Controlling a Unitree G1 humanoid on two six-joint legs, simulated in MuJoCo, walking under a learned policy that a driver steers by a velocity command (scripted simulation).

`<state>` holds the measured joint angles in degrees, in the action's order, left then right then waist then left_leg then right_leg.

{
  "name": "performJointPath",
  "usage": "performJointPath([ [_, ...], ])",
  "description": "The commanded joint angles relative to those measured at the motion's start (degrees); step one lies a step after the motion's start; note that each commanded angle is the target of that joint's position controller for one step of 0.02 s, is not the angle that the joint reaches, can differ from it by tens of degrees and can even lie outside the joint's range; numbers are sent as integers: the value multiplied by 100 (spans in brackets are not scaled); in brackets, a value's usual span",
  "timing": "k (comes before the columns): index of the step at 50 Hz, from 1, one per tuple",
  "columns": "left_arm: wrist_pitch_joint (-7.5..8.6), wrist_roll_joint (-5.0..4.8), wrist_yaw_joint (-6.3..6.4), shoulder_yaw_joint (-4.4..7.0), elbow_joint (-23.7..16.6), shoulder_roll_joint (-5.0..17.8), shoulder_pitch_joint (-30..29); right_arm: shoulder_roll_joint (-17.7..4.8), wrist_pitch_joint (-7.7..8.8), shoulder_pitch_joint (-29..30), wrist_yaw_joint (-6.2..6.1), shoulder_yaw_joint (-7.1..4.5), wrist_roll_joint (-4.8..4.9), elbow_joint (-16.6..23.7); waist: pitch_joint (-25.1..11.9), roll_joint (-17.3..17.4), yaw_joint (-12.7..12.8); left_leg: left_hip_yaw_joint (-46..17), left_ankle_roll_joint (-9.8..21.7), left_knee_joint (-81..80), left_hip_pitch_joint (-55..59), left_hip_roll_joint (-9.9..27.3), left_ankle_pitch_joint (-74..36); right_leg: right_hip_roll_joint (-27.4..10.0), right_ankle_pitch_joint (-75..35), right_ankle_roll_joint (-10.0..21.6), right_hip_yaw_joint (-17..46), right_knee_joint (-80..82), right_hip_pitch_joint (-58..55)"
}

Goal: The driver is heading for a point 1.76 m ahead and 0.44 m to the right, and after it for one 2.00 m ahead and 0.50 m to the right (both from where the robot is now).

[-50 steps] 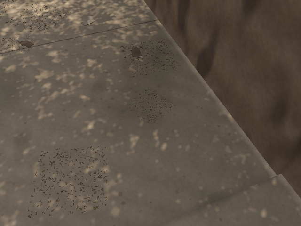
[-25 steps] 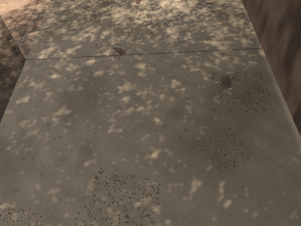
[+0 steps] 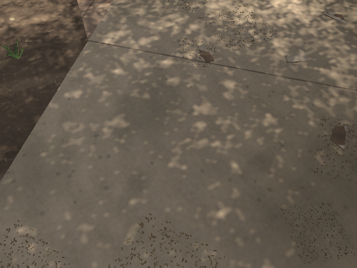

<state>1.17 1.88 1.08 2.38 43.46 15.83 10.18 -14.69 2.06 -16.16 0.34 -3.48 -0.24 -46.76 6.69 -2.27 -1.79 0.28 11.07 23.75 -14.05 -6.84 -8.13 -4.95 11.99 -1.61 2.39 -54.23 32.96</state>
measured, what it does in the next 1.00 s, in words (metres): steps on the spot: right foot, then left foot 0.04 m higher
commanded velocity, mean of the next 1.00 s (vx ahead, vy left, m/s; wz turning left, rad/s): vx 0.03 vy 0.00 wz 0.12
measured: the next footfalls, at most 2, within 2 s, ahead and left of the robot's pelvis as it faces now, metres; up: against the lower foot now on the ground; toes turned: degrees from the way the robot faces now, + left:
right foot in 0.20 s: +0.17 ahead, -0.13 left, -0.03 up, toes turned +4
left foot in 0.50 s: +0.04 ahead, +0.09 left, +0.01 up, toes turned +2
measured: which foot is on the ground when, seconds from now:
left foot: down 0.00-0.20, up 0.22-0.48, down 0.50-1.00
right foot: up 0.00-0.18, down 0.20-1.00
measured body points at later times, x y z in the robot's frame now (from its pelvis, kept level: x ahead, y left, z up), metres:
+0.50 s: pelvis +0.06 -0.03 -0.04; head +0.07 -0.05 +0.41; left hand +0.12 +0.21 -0.16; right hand +0.15 -0.29 -0.18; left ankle +0.00 +0.09 -0.74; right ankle +0.13 -0.13 -0.78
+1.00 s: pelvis +0.06 -0.04 -0.02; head +0.05 -0.05 +0.43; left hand +0.04 +0.20 -0.17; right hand +0.06 -0.25 -0.19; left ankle +0.00 +0.09 -0.74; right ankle +0.13 -0.13 -0.78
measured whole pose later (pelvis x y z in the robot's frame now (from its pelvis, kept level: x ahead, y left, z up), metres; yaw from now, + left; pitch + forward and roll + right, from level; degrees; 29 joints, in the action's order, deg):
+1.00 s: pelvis +0.06 -0.04 -0.02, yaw +2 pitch -3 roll +5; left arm 0.2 0.7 1.6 -0.6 62.9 10.5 18.2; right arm -8.1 -0.9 -16.0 -1.7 -1.2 -0.4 -64.6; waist 1.3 -3.4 -0.1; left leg 1.9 1.0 34.5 -8.2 -5.5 22.8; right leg -3.2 4.6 0.7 4.0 -19.9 12.8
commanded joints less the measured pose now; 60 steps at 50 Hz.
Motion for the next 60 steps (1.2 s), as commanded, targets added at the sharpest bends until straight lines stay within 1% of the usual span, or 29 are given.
performJointPath([
  [1,56,-37,18,78,-129,365,543,-717,104,90,-21,-168,-8,272,-1058,629,192,-922,271,-464,137,1241,-2387,140,-972,26,-121,784,-810],
  [3,87,-70,30,45,-126,349,406,-690,111,-24,-18,-147,-39,188,-959,658,101,-999,206,-423,-5,1257,-2088,198,-1159,62,-103,1275,-1094],
  [6,137,-90,98,49,-63,451,390,-702,112,-215,-33,-138,-102,59,-726,646,15,-1339,172,-184,-9,1400,-1551,266,-947,104,29,1872,-1385],
  [8,214,-83,128,62,90,482,704,-708,100,-219,-86,-132,-109,13,-504,533,143,-1560,93,266,-65,1419,-1126,242,-1034,175,125,2662,-1737],
  [9,280,-71,129,50,231,415,972,-659,91,-144,-118,-107,-64,18,-389,395,287,-1556,-29,631,-273,1255,-700,222,-1572,233,57,3325,-2182],
  [10,372,-51,114,59,343,510,1094,-491,100,-273,-138,-51,-10,18,-389,-69,260,-1337,-219,1292,-581,820,291,-78,-3063,297,183,3633,-2735],
  [11,427,-37,66,79,260,782,1120,-245,128,-637,-167,-20,56,72,-736,-1076,113,-770,-479,2755,-1206,-6,3265,-1164,-6592,769,925,2859,-3478],
  [12,392,-122,3,12,251,657,1370,-363,111,-876,-220,-73,5,-42,-1021,-853,202,-585,-626,3665,-1472,-430,4835,-1697,-7971,1442,1293,2726,-3604],
  [13,341,-140,6,32,287,726,1412,-488,32,-916,-248,-111,-87,-129,-1222,-606,229,-696,-749,4114,-1434,-317,4562,-1751,-7090,1741,1354,2997,-3380],
  [14,289,-141,19,-5,240,585,1030,-575,-87,-785,-251,-127,-124,-167,-1186,-486,83,-777,-848,4240,-1263,-60,4159,-1564,-5634,1683,1300,3229,-2981],
  [15,233,-103,31,-60,141,446,603,-627,-220,-603,-228,-132,-121,-177,-1134,-518,-21,-797,-952,4252,-1061,95,3836,-1363,-4542,1586,1193,3438,-2542],
  [16,176,-55,38,-79,67,431,289,-645,-355,-561,-176,-129,-118,-234,-1084,-636,-96,-692,-1064,4330,-776,154,3600,-1209,-3900,1565,1002,3614,-2063],
  [17,139,-31,47,-98,54,397,224,-643,-451,-459,-135,-126,-118,-271,-1028,-619,-64,-612,-1123,4280,-552,187,3441,-1068,-3598,1529,832,3685,-1758],
  [18,109,-31,53,-99,100,397,209,-564,-513,-389,-114,-97,-103,-289,-1039,-578,-63,-526,-1156,4142,-427,226,3368,-983,-3261,1510,711,3719,-1638],
  [20,72,-56,69,-89,229,411,293,-381,-564,-266,-120,-16,-100,-349,-1015,-520,15,-380,-1170,3575,-324,323,3424,-850,-2646,1427,617,3734,-1674],
  [23,19,-33,56,-78,433,438,450,-268,-567,-180,-178,72,-80,-456,-1024,-753,144,-108,-1070,2267,-43,442,3739,-741,-1759,1256,717,3673,-1958],
  [24,-17,-33,47,-62,489,471,486,-285,-553,-248,-198,76,-53,-525,-998,-830,142,-24,-1027,1791,91,416,3671,-723,-1423,1204,804,3663,-1993],
  [25,-62,-56,42,-52,542,485,468,-249,-518,-435,-216,91,-34,-641,-923,-780,27,30,-963,1002,367,419,3188,-671,-1138,1082,810,3607,-1891],
  [26,-94,-85,16,-35,577,441,556,-311,-464,-451,-225,92,-24,-738,-729,-254,69,-279,-886,566,504,537,2277,-423,-873,794,597,3622,-1672],
  [27,-125,-155,6,-47,607,313,547,-418,-416,-65,-227,63,-3,-750,-356,726,196,-971,-691,208,-250,834,2375,-33,-337,444,103,3398,-1824],
  [28,-134,-170,-18,-37,751,283,605,-251,-351,273,-219,118,-77,-709,-256,828,313,-1291,-614,-53,-827,1062,2688,86,-355,260,11,3123,-2390],
  [29,-131,-181,-50,-19,889,281,739,-159,-307,416,-213,154,-126,-678,-327,586,398,-1249,-609,7,-1089,1071,2946,56,-423,219,55,3137,-2758],
  [30,-123,-182,-82,-10,1000,292,788,-152,-279,382,-219,156,-120,-713,-329,348,382,-1079,-647,104,-1127,953,3140,-22,-387,234,157,3232,-2860],
  [31,-114,-155,-96,-13,1051,280,723,-175,-259,313,-233,149,-70,-768,-247,216,323,-926,-699,176,-1056,851,3188,-111,-216,251,273,3355,-2725],
  [32,-106,-113,-99,-48,1077,210,640,-190,-250,245,-239,134,-33,-846,-163,214,267,-826,-735,202,-900,775,3094,-165,22,255,347,3455,-2493],
  [35,-104,-100,-53,-86,1248,196,635,-93,-260,145,-226,127,-49,-1011,41,113,193,-775,-722,191,-674,752,2874,-125,469,194,404,3647,-2107],
  [40,-71,-107,6,-137,1520,163,758,64,-268,-46,-206,131,-41,-1305,-50,-163,112,-560,-759,326,-266,649,2555,-166,725,156,577,3906,-1981],
  [48,-54,-115,76,-211,1818,43,979,273,-261,-178,-211,173,-18,-1688,-132,-220,118,-424,-833,347,-86,621,2330,-173,618,189,686,4008,-2110],
  [60,-20,-113,129,-285,2120,-192,1196,453,-228,-363,-250,242,11,-2031,-102,-156,138,-412,-886,361,-111,680,2230,-191,-14,280,730,3973,-2385],
])
Over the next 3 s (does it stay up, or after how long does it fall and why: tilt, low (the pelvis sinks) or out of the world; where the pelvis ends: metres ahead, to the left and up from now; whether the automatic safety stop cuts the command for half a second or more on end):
stays up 0.82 -0.02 -0.06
